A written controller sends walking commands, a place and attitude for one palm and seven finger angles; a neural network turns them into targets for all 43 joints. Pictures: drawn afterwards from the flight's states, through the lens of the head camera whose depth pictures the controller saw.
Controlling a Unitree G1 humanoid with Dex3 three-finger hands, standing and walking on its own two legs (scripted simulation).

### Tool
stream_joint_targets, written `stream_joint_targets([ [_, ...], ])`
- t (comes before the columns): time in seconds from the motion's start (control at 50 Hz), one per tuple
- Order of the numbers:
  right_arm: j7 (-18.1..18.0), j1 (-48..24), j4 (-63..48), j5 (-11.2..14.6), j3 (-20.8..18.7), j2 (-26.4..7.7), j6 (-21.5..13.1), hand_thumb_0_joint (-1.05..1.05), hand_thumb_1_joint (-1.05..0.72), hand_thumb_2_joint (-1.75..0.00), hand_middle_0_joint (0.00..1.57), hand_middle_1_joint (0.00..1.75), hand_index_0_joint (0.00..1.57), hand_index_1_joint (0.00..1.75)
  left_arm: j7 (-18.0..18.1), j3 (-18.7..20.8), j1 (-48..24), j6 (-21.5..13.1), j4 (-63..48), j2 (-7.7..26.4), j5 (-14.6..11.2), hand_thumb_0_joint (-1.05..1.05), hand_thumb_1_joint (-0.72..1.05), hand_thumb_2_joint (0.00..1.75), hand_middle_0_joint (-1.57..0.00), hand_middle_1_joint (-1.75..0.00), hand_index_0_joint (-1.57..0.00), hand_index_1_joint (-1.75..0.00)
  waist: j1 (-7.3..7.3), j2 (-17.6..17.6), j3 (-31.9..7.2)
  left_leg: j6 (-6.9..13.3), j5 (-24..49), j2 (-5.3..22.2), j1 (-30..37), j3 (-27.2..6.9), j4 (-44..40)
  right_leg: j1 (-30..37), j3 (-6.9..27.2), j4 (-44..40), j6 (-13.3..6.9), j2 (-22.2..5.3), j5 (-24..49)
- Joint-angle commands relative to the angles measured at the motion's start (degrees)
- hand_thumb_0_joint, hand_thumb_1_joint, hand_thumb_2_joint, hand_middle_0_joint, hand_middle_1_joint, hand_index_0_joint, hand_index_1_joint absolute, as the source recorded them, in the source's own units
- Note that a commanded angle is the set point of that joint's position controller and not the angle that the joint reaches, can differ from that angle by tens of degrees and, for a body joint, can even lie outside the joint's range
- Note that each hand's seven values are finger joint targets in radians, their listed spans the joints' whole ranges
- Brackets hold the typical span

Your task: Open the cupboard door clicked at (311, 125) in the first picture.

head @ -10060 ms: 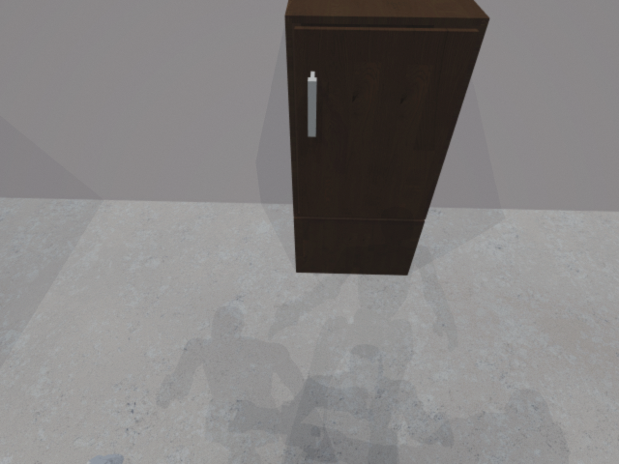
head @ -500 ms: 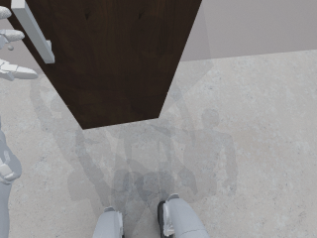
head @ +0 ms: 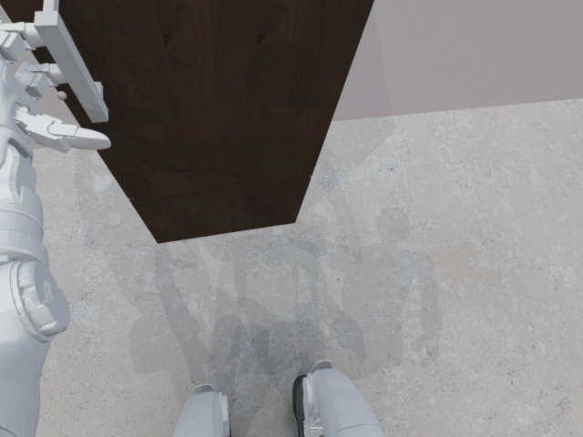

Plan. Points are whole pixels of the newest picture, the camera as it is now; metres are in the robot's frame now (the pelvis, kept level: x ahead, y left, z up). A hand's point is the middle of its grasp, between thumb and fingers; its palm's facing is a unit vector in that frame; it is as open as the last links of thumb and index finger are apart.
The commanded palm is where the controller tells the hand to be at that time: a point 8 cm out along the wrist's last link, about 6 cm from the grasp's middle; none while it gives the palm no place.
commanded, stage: slide the fingers in behind the handle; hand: left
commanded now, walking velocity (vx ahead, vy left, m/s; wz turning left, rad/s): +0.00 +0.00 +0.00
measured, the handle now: (77, 62) +0.58 +0.22 +0.08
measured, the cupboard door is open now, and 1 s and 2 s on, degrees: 0 0 1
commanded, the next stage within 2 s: close the thumb around the handle in 0.98 s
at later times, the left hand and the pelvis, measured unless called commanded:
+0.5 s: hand (87, 92) +0.54 +0.21 +0.08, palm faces +0.10 -0.99 -0.02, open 13.7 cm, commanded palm +0.52 +0.23 +0.07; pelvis +0.00 -0.01 +0.00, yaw +1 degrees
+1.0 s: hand (92, 92) +0.54 +0.20 +0.07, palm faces +0.11 -0.99 -0.02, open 13.7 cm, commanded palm +0.52 +0.22 +0.07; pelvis -0.01 +0.00 -0.01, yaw +1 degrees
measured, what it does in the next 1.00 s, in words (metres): stands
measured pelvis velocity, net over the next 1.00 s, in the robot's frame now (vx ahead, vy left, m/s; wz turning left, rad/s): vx -0.01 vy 0.00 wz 0.02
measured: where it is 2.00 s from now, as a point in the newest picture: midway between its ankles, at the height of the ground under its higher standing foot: outside the picture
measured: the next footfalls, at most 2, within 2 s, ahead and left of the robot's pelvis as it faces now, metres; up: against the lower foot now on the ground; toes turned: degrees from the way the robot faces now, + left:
none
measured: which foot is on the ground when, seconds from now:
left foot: down 0.00-1.00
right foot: down 0.00-1.00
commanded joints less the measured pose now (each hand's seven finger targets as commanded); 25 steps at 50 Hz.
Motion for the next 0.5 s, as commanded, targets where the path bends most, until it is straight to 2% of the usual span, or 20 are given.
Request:
stream_joint_targets([
  [0.0,-0.36,11.70,-1.70,-0.11,-3.93,-10.76,-0.27,0.00,-0.90,-0.90,0.20,0.30,0.20,0.30,0.51,1.02,-24.39,-3.52,-11.10,13.37,-1.23,0.00,-0.50,0.30,-0.30,-1.20,-0.30,-1.20,-0.47,9.86,-28.22,0.64,28.58,-1.36,18.82,-1.45,-7.07,16.78,0.90,-3.72,-1.76,3.00,17.81],
  [0.06,-0.56,11.40,-2.07,0.02,-3.66,-10.65,-0.33,0.00,-0.90,-0.90,0.20,0.30,0.20,0.30,1.56,0.98,-25.36,-2.82,-9.57,14.03,-0.46,0.00,-0.50,0.30,-0.30,-1.20,-0.30,-1.20,-1.17,8.18,-26.24,1.29,25.00,-1.71,14.58,-0.65,-7.00,17.68,1.54,-3.77,-1.45,2.75,17.34],
  [0.08,-0.63,11.58,-2.44,-0.13,-3.64,-10.77,-0.40,0.00,-0.90,-0.90,0.20,0.30,0.20,0.30,2.04,2.84,-25.80,-3.08,-10.74,16.62,-0.14,0.00,-0.50,0.30,-0.30,-1.20,-0.30,-1.20,-0.48,8.62,-27.36,1.38,24.37,-1.86,13.44,-0.35,-7.01,19.56,1.97,-3.70,-1.43,2.61,17.80],
  [0.1,-0.56,11.60,-2.75,-0.13,-3.67,-10.65,-0.48,0.00,-0.90,-0.90,0.20,0.30,0.20,0.30,2.22,2.53,-25.63,-3.60,-12.25,16.99,0.51,0.00,-0.50,0.30,-0.30,-1.20,-0.30,-1.20,0.03,9.86,-29.21,1.24,25.73,-1.97,14.81,-0.48,-7.16,20.25,1.96,-3.29,-1.57,2.56,18.81],
  [0.12,-0.39,11.72,-2.97,-0.29,-3.87,-10.38,-0.56,0.00,-0.90,-0.90,0.20,0.30,0.20,0.30,2.32,0.94,-25.92,-4.31,-14.04,14.62,0.71,0.00,-0.50,0.30,-0.30,-1.20,-0.30,-1.20,-0.04,11.71,-31.33,1.02,27.97,-1.93,17.54,-0.79,-6.81,19.18,1.79,-2.71,-1.80,2.63,19.58],
  [0.14,-0.17,11.59,-2.55,-0.20,-3.98,-10.09,-0.63,0.00,-0.90,-0.90,0.20,0.30,0.20,0.30,2.29,-0.52,-24.74,-4.14,-12.49,11.93,0.54,0.00,-0.50,0.30,-0.30,-1.20,-0.30,-1.20,-0.57,11.46,-30.57,0.87,28.26,-1.76,18.42,-0.73,-6.66,17.63,1.50,-3.07,-1.60,2.65,19.08],
  [0.16,-0.18,11.61,-2.25,-0.25,-4.01,-10.29,-0.65,0.00,-0.90,-0.90,0.20,0.30,0.20,0.30,2.34,-0.35,-25.11,-4.17,-12.35,11.77,0.04,0.00,-0.50,0.30,-0.30,-1.20,-0.30,-1.20,-0.82,10.33,-29.22,0.81,27.91,-1.55,18.20,-0.95,-6.75,17.01,1.30,-3.33,-1.55,2.66,18.44],
  [0.18,-0.17,11.59,-2.14,-0.10,-4.00,-10.34,-0.64,0.00,-0.90,-0.90,0.20,0.30,0.20,0.30,2.20,-1.42,-25.42,-3.95,-11.39,10.21,-0.38,0.00,-0.50,0.30,-0.30,-1.20,-0.30,-1.20,-1.30,9.03,-28.20,0.86,26.60,-1.56,17.78,-1.06,-7.10,16.68,1.19,-3.63,-1.48,2.79,17.28],
  [0.2,-0.23,11.35,-2.03,-0.05,-4.04,-10.34,-0.77,0.00,-0.90,-0.90,0.20,0.30,0.20,0.30,2.13,-1.97,-26.16,-3.77,-11.13,9.18,-0.83,0.00,-0.50,0.30,-0.30,-1.20,-0.30,-1.20,-1.52,9.16,-27.65,0.93,25.26,-1.68,17.13,-0.84,-7.12,16.59,1.42,-3.85,-1.45,2.74,16.64],
  [0.22,-0.33,11.55,-1.91,-0.22,-4.04,-10.39,-0.93,0.00,-0.90,-0.90,0.20,0.30,0.20,0.30,2.21,-2.08,-27.79,-4.15,-12.44,8.74,-1.16,0.00,-0.50,0.30,-0.30,-1.20,-0.30,-1.20,-1.71,10.08,-28.63,0.94,26.08,-1.68,18.36,-1.14,-7.01,16.05,1.28,-3.57,-1.69,2.72,16.91],
  [0.24,-0.34,11.69,-1.68,-0.25,-4.23,-10.52,-1.01,0.00,-0.90,-0.90,0.20,0.30,0.20,0.30,2.48,-1.09,-27.73,-4.16,-12.16,9.73,-1.08,0.00,-0.50,0.30,-0.30,-1.20,-0.30,-1.20,-1.41,10.02,-30.02,0.88,26.12,-1.71,18.50,-1.09,-6.79,16.08,1.35,-3.49,-1.52,2.65,16.85],
  [0.28,-0.47,11.69,-1.39,-0.22,-3.89,-10.51,-1.13,0.00,-0.90,-0.90,0.20,0.30,0.20,0.30,3.34,-0.34,-27.70,-3.58,-9.43,11.22,-0.40,0.00,-0.50,0.30,-0.30,-1.20,-0.30,-1.20,-1.73,7.79,-27.28,1.12,23.84,-1.82,15.21,-0.97,-6.85,16.48,1.53,-3.60,-1.29,2.59,15.89],
  [0.34,-0.28,11.92,-1.61,-0.50,-3.80,-10.25,-1.36,0.00,-0.90,-0.90,0.20,0.30,0.20,0.30,4.47,-0.71,-28.63,-4.25,-10.52,11.78,1.20,0.00,-0.50,0.30,-0.30,-1.20,-0.30,-1.20,-1.42,9.35,-29.36,1.22,24.32,-2.05,15.12,-0.81,-6.37,16.89,1.75,-2.93,-1.37,2.38,16.68],
  [0.36,-0.23,11.90,-1.31,-0.55,-3.87,-10.12,-1.41,0.00,-0.90,-0.90,0.20,0.30,0.20,0.30,4.60,-2.46,-30.13,-4.33,-10.84,9.93,1.45,0.00,-0.50,0.30,-0.30,-1.20,-0.30,-1.20,-2.34,9.86,-28.68,1.14,24.44,-1.98,15.81,-1.06,-6.34,15.56,1.61,-2.95,-1.31,2.34,16.21],
  [0.38,-0.09,12.03,-1.34,-0.58,-3.89,-10.06,-1.49,0.00,-0.90,-0.90,0.20,0.30,0.20,0.30,4.66,-3.24,-29.62,-4.15,-10.10,8.45,1.45,0.00,-0.50,0.30,-0.30,-1.20,-0.30,-1.20,-2.09,9.77,-28.37,1.12,23.82,-2.05,15.73,-1.05,-6.37,15.24,1.57,-3.12,-1.38,2.41,15.40],
  [0.42,-0.16,12.37,-1.00,-0.60,-3.85,-10.31,-1.62,0.00,-0.90,-0.90,0.20,0.30,0.20,0.30,4.72,-3.48,-30.29,-3.82,-8.63,7.85,0.97,0.00,-0.50,0.30,-0.30,-1.20,-0.30,-1.20,-3.06,7.95,-27.07,1.39,22.49,-2.03,15.22,-1.25,-6.47,14.64,1.44,-3.60,-1.38,2.51,14.35],
  [0.46,-0.15,12.43,-0.80,-0.58,-3.94,-10.35,-1.77,0.00,-0.90,-0.90,0.20,0.30,0.20,0.30,4.54,-4.01,-31.33,-3.61,-8.78,7.60,1.13,0.00,-0.50,0.30,-0.30,-1.20,-0.30,-1.20,-2.84,9.61,-28.96,1.24,22.42,-2.20,15.47,-1.16,-6.26,14.70,1.63,-3.40,-1.39,2.32,14.35],
  [0.48,-0.13,12.40,-0.44,-0.65,-3.96,-10.29,-1.83,0.00,-0.90,-0.90,0.20,0.30,0.20,0.30,4.48,-4.86,-33.00,-3.54,-9.50,6.64,0.92,0.00,-0.50,0.30,-0.30,-1.20,-0.30,-1.20,-3.59,9.99,-28.90,1.27,22.27,-2.11,15.93,-1.15,-6.07,14.08,1.64,-3.52,-1.32,2.32,14.21],
])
